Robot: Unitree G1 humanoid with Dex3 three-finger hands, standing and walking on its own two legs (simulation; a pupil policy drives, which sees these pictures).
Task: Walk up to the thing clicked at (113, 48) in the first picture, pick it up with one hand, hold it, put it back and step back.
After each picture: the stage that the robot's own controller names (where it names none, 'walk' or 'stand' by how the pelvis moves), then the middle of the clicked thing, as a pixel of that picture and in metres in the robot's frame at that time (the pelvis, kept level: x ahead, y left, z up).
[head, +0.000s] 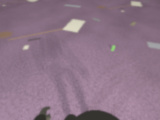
stand; (113, 48) +1.59 -0.51 -0.72
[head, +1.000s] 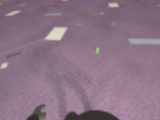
walk; (97, 50) +1.51 -0.06 -0.69
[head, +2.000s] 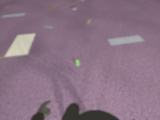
walk; (77, 63) +0.96 +0.26 -0.71
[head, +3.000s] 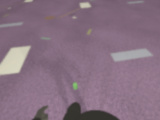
walk; (75, 86) +0.56 +0.24 -0.72
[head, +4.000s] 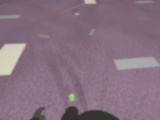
stand; (71, 97) +0.34 +0.20 -0.70
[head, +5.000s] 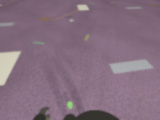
stand; (70, 105) +0.30 +0.20 -0.72
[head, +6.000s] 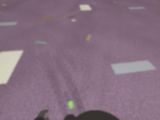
stand; (70, 104) +0.30 +0.19 -0.73
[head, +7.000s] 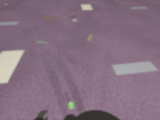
stand; (71, 105) +0.29 +0.19 -0.73
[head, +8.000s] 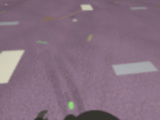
stand; (71, 105) +0.29 +0.19 -0.73
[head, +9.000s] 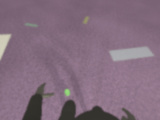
go down; (67, 92) +0.31 +0.20 -0.66
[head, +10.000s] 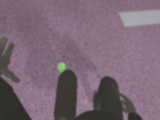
go down; (62, 67) +0.37 +0.25 -0.30
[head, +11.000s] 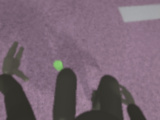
close in; (58, 65) +0.36 +0.26 -0.28
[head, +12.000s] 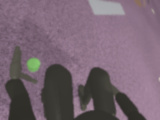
close in; (33, 65) +0.33 +0.28 -0.21
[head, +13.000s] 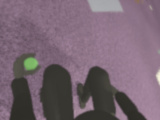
close; (31, 65) +0.33 +0.29 -0.21
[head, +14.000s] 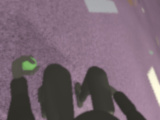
lift; (29, 65) +0.33 +0.29 -0.22
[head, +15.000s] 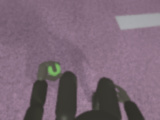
lift; (54, 71) +0.30 +0.25 -0.07
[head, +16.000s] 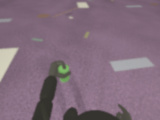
lift; (64, 73) +0.33 +0.18 +0.04
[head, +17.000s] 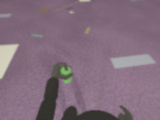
hold; (66, 74) +0.33 +0.17 +0.00
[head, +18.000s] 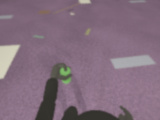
hold; (65, 75) +0.33 +0.18 +0.00
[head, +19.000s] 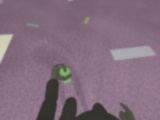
crouch; (65, 75) +0.33 +0.17 -0.05
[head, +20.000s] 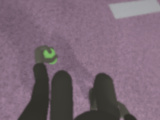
lower; (50, 56) +0.42 +0.25 -0.12
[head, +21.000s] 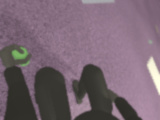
lower; (21, 57) +0.40 +0.29 -0.22
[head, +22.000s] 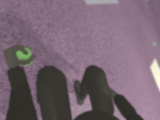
lower; (25, 57) +0.38 +0.30 -0.22
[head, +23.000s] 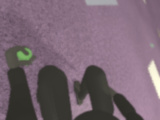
lower; (25, 57) +0.38 +0.29 -0.22
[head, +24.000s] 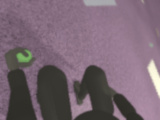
lower; (25, 59) +0.37 +0.29 -0.22
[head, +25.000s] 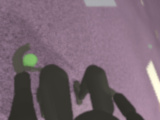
open; (29, 61) +0.36 +0.27 -0.22
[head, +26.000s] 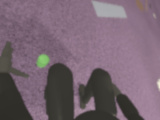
stand; (42, 61) +0.36 +0.26 -0.23
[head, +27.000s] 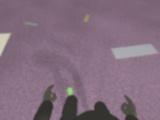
stand; (70, 91) +0.33 +0.18 -0.59
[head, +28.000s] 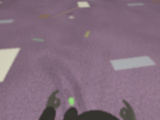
stand; (71, 101) +0.33 +0.18 -0.66
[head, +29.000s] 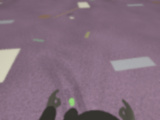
stand; (71, 102) +0.32 +0.18 -0.67
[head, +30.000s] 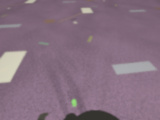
stand; (74, 102) +0.35 +0.17 -0.72
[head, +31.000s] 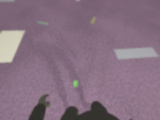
walk; (75, 83) +0.45 +0.12 -0.71
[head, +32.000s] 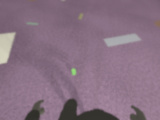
walk; (73, 71) +0.64 +0.21 -0.69
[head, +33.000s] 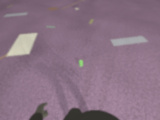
stand; (81, 63) +0.95 +0.21 -0.70
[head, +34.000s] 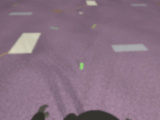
stand; (81, 66) +0.96 +0.15 -0.72
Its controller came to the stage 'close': yes
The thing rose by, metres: 0.70
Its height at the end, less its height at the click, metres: +0.00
